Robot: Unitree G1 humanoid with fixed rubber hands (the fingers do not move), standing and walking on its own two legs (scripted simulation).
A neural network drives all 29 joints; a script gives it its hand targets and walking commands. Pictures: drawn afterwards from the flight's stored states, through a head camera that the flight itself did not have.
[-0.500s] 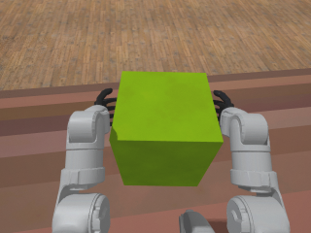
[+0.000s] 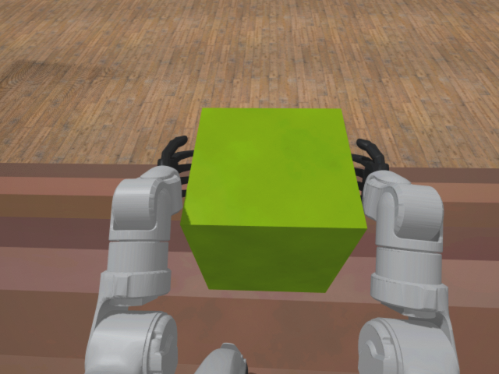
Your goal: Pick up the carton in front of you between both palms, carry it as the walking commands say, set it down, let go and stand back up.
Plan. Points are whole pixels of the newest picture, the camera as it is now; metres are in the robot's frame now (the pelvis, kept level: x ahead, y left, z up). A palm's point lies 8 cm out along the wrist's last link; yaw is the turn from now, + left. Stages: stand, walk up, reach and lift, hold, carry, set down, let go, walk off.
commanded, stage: carry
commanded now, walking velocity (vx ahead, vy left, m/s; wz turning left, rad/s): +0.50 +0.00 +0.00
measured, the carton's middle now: (268, 207) +0.37 +0.04 +0.05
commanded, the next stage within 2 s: none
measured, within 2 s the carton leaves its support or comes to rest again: neither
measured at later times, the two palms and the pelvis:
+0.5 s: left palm (231, 140) +0.73 +0.18 -0.14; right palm (334, 144) +0.74 -0.12 -0.14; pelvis +0.38 +0.02 -0.25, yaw +1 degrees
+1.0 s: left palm (249, 105) +1.14 +0.18 -0.32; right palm (320, 114) +1.11 -0.12 -0.32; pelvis +0.78 +0.06 -0.41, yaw +1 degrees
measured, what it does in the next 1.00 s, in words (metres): goes down: left foot 0.14 m lower, then right foot 0.14 m lower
